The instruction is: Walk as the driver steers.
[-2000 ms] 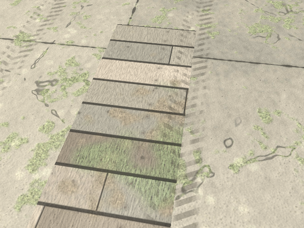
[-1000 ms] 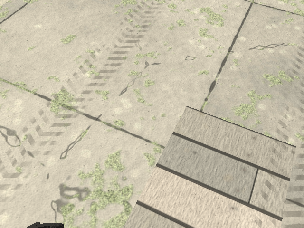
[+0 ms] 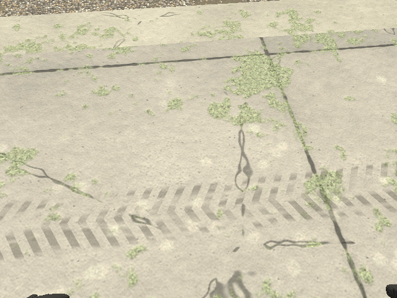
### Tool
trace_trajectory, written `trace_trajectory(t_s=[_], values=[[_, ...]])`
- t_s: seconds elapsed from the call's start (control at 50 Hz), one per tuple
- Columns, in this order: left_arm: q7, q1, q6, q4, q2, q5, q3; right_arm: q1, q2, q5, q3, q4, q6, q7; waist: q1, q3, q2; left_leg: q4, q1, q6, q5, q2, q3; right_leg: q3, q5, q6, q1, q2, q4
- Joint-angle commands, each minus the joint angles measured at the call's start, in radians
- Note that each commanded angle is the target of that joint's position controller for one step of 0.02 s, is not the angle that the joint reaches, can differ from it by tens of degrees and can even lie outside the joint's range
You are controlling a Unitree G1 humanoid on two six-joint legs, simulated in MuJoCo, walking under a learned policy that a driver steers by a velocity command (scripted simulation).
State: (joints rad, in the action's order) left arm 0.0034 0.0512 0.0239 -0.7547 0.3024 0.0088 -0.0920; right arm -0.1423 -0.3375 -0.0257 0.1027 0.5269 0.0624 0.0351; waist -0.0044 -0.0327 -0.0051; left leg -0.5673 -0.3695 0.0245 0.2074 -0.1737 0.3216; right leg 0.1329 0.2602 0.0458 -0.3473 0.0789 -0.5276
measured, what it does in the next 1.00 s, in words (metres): steps on the spot: left foot, then right foot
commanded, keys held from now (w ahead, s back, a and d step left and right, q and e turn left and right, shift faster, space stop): q+shift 0.30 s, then shift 0.20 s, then e+shift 0.50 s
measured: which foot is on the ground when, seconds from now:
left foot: down 0.00-0.02, up 0.04-0.42, down 0.44-0.96, up 0.98-1.00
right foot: down 0.00-0.44, up 0.46-0.94, down 0.96-1.00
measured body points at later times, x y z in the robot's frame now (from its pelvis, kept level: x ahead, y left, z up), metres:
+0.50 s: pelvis +0.00 +0.03 +0.00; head +0.04 +0.08 +0.44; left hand +0.00 +0.36 -0.12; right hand +0.29 -0.14 -0.07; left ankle -0.03 +0.14 -0.73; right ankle +0.02 -0.12 -0.69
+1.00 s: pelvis +0.02 +0.02 -0.01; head +0.07 +0.00 +0.44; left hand +0.12 +0.33 -0.09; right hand +0.23 -0.23 -0.12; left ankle -0.04 +0.14 -0.71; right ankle +0.02 -0.07 -0.74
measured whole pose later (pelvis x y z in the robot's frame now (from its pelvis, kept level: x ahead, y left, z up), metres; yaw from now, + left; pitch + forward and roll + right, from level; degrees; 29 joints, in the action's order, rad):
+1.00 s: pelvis +0.02 +0.02 -0.01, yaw +8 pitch +2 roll +1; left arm 0.02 0.18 -0.07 -0.64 0.32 0.01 -0.09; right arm -0.09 -0.31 0.01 0.10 0.70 0.02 0.02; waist 0.01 -0.07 -0.03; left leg -0.82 -0.34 -0.04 0.47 0.11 -0.18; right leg -0.08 0.36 -0.05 -0.34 -0.02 -0.66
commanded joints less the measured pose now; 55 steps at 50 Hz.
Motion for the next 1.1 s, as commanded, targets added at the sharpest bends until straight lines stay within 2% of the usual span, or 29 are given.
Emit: trace_trajectory(t_s=[0.02,0.04,0.06,0.08,0.12,0.18,0.24,0.34,0.4,0.42,0.44,0.46,0.48,0.5,0.54,0.58,0.62,0.64,0.68,0.74,0.86,0.94,0.96,0.98,1.0,1.02,1.04,1.06,1.1], values=[[-0.006,0.055,0.007,0.057,0.178,-0.013,-0.054,-0.043,-0.072,-0.003,0.021,-0.07,-0.003,-0.004,-0.01,0.207,0.047,-0.134,-0.033,0.054,0.272,0.091,0.123,0.163,-0.166,-0.101,0.295,-0.265,0.198],[-0.008,0.036,0.0,0.063,0.214,-0.046,-0.055,-0.05,-0.102,-0.011,0.03,-0.097,-0.012,-0.006,-0.041,0.14,0.318,-0.345,-0.227,-0.003,0.429,-0.014,-0.074,0.408,-0.267,-0.257,0.256,-0.424,0.261],[-0.014,-0.017,0.006,0.097,0.159,-0.05,-0.045,-0.064,-0.198,0.007,0.058,-0.075,-0.022,-0.011,-0.044,0.099,0.242,-0.522,-0.273,-0.044,0.369,0.083,-0.089,0.395,-0.265,-0.302,0.219,-0.471,0.26],[-0.027,-0.055,0.003,0.116,0.11,-0.04,-0.031,-0.064,-0.221,0.003,0.067,-0.05,-0.019,-0.015,-0.044,0.081,0.173,-0.585,-0.267,-0.06,0.294,0.114,-0.122,0.273,-0.223,-0.271,0.191,-0.414,0.242],[-0.049,-0.069,-0.01,0.126,0.09,-0.018,-0.021,-0.077,-0.168,0.006,0.055,-0.029,-0.004,-0.016,-0.032,0.052,0.114,-0.689,-0.303,-0.086,0.189,0.147,-0.166,0.128,-0.173,-0.23,0.194,-0.334,0.228],[-0.061,0.008,-0.024,0.114,0.116,-0.029,-0.022,-0.012,-0.102,-0.012,0.026,-0.06,-0.005,-0.024,0.025,0.041,0.131,-0.621,-0.352,-0.113,0.14,0.208,-0.267,-0.002,-0.271,-0.249,0.257,-0.318,0.247],[-0.053,0.062,-0.033,0.103,0.149,-0.032,-0.034,0.034,-0.08,-0.004,0.014,-0.084,-0.009,-0.029,0.063,0.081,0.151,-0.5,-0.342,-0.134,0.154,0.259,-0.296,-0.056,-0.351,-0.272,0.348,-0.362,0.24],[-0.02,0.04,-0.034,0.099,0.194,-0.01,-0.052,0.01,-0.067,0.005,0.009,-0.07,-0.003,-0.042,0.044,0.109,0.17,-0.248,-0.102,-0.097,0.15,0.24,-0.378,-0.187,-0.419,-0.24,0.266,-0.379,0.205],[-0.003,0.03,-0.023,0.085,0.191,0.033,-0.05,-0.05,-0.067,0.008,0.019,-0.048,0.011,-0.047,-0.012,0.126,0.163,0.018,0.058,-0.035,0.051,0.197,-0.397,-0.21,-0.415,-0.188,0.261,-0.388,0.098],[0.001,0.056,-0.019,0.069,0.154,0.042,-0.039,-0.109,-0.091,0.01,0.032,-0.022,0.011,-0.042,-0.037,0.142,0.117,0.142,0.208,0.003,-0.071,0.178,-0.381,-0.25,-0.363,-0.134,0.185,-0.357,-0.001],[0.008,0.098,-0.014,0.066,0.097,0.012,-0.019,-0.17,-0.175,0.009,0.057,-0.011,0.004,-0.028,-0.041,0.172,-0.078,0.179,0.429,0.058,-0.435,0.295,-0.199,-0.32,-0.115,-0.048,-0.02,-0.272,-0.216],[0.01,0.087,-0.01,0.125,0.044,-0.045,0.01,-0.141,-0.276,0.03,0.062,-0.042,-0.009,-0.016,-0.001,0.209,-0.36,0.138,0.515,0.262,-0.738,0.576,0.15,-0.31,0.432,0.033,-0.315,-0.15,-0.493],[-0.002,0.009,-0.014,0.117,0.116,-0.022,-0.014,-0.162,-0.207,0.056,0.047,-0.043,-0.033,-0.028,-0.094,0.285,-0.21,0.164,0.434,0.351,-0.681,0.596,0.138,-0.151,0.443,0.037,-0.318,-0.143,-0.665],[-0.009,-0.007,-0.022,0.118,0.13,0.004,-0.018,-0.131,-0.177,0.057,0.03,-0.019,-0.05,-0.03,-0.069,0.227,-0.167,0.175,0.378,0.305,-0.579,0.534,0.032,-0.128,0.367,0.021,-0.322,-0.16,-0.697],[-0.022,0.064,-0.037,0.064,0.112,-0.004,-0.013,-0.012,-0.075,0.03,-0.006,-0.001,-0.06,-0.022,-0.008,0.168,-0.13,0.19,0.304,0.197,-0.415,0.439,-0.108,-0.118,0.218,0.019,-0.281,-0.185,-0.62],[-0.015,0.152,-0.051,0.013,0.089,-0.002,-0.007,0.039,0.002,0.048,-0.041,0.026,-0.071,-0.015,0.036,0.168,-0.147,0.212,0.198,0.176,-0.445,0.394,-0.227,-0.127,0.096,0.039,-0.119,-0.169,-0.59],[-0.014,0.145,-0.059,0.019,0.083,0.013,0.0,0.067,-0.004,0.067,-0.04,0.04,-0.08,-0.009,0.028,0.125,-0.147,0.233,0.162,0.163,-0.349,0.381,-0.288,-0.114,0.065,0.048,-0.067,-0.158,-0.471],[-0.016,0.111,-0.061,0.038,0.094,0.013,0.001,0.07,-0.035,0.068,-0.03,0.046,-0.078,-0.004,0.012,0.095,-0.152,0.243,0.162,0.169,-0.3,0.393,-0.284,-0.124,0.071,0.048,-0.075,-0.152,-0.432],[-0.016,0.076,-0.067,0.073,0.118,0.014,-0.002,0.037,-0.092,0.06,-0.009,0.067,-0.065,0.007,-0.019,0.061,-0.148,0.259,0.202,0.204,-0.227,0.453,-0.236,-0.137,0.121,0.046,-0.134,-0.156,-0.424],[-0.009,0.073,-0.076,0.101,0.108,0.017,-0.001,0.022,-0.086,0.051,-0.004,0.084,-0.055,0.011,-0.033,0.03,-0.115,0.27,0.244,0.23,-0.165,0.513,-0.203,-0.137,0.171,0.04,-0.206,-0.185,-0.428],[0.018,0.097,-0.086,0.141,0.074,0.018,0.0,0.061,-0.1,0.042,0.015,0.091,-0.054,0.003,-0.013,0.084,-0.098,0.198,0.285,0.21,-0.388,0.531,-0.312,-0.207,0.189,0.008,-0.126,-0.176,-0.316],[0.03,0.165,-0.103,0.152,0.079,0.022,-0.016,0.073,-0.104,0.004,0.027,0.106,-0.051,-0.01,0.04,0.125,-0.092,0.034,0.255,0.1,-0.369,0.506,-0.437,-0.265,0.008,-0.062,0.061,-0.115,-0.037],[0.014,0.224,-0.101,0.142,0.135,0.016,-0.039,0.018,-0.076,0.006,0.025,0.13,-0.054,-0.017,0.053,0.134,0.012,-0.124,0.151,0.023,-0.232,0.431,-0.501,-0.175,-0.202,-0.114,0.2,-0.116,0.074],[-0.01,0.284,-0.09,0.155,0.302,0.008,-0.083,0.068,-0.019,0.051,0.007,0.077,-0.062,-0.019,0.055,0.135,0.337,-0.467,-0.211,-0.088,0.275,0.277,-0.558,0.23,-0.725,-0.257,0.422,-0.372,0.096],[0.004,0.281,-0.059,0.186,0.307,-0.031,-0.073,0.173,-0.025,0.061,0.001,0.029,-0.068,-0.014,0.098,0.218,0.311,-0.662,-0.365,-0.118,0.524,0.152,-0.34,0.454,-0.745,-0.445,0.43,-0.481,0.143],[0.012,0.261,-0.034,0.186,0.269,-0.029,-0.062,0.194,-0.063,0.041,0.011,0.033,-0.07,-0.013,0.1,0.208,0.17,-0.726,-0.397,-0.104,0.481,0.174,-0.258,0.377,-0.656,-0.431,0.431,-0.452,0.165],[0.002,0.223,-0.021,0.182,0.247,-0.009,-0.057,0.189,-0.062,0.028,0.012,0.036,-0.075,-0.009,0.063,0.159,0.12,-0.701,-0.414,-0.087,0.384,0.185,-0.234,0.306,-0.58,-0.376,0.407,-0.391,0.161],[-0.009,0.169,-0.023,0.189,0.218,0.013,-0.05,0.167,-0.07,0.034,0.015,0.052,-0.076,-0.001,0.031,0.128,0.067,-0.647,-0.424,-0.084,0.298,0.199,-0.227,0.256,-0.543,-0.327,0.384,-0.348,0.154],[-0.03,0.11,-0.039,0.215,0.195,0.021,-0.037,0.133,-0.079,0.042,0.019,0.067,-0.078,0.001,-0.003,0.131,0.088,-0.587,-0.34,-0.094,0.194,0.184,-0.224,0.211,-0.568,-0.291,0.317,-0.297,0.154]])
Next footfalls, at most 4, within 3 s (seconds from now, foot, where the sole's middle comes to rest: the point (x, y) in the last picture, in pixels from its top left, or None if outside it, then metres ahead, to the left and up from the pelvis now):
0.44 left None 0.01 0.16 -0.77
0.96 right None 0.06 -0.07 -0.77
1.46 left None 0.16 0.14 -0.77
1.78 right None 0.07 -0.10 -0.77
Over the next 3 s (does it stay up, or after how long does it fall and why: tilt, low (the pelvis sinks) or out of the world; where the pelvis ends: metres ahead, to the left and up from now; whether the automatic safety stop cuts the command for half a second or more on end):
stays up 1.06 0.24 0.00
